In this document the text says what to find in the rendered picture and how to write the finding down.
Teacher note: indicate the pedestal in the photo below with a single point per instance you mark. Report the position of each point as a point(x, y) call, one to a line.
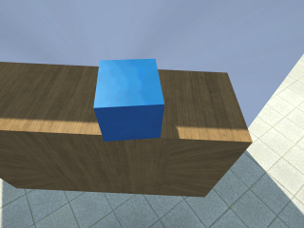
point(50, 137)

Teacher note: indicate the carton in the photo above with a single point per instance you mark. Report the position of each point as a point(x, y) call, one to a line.
point(128, 100)

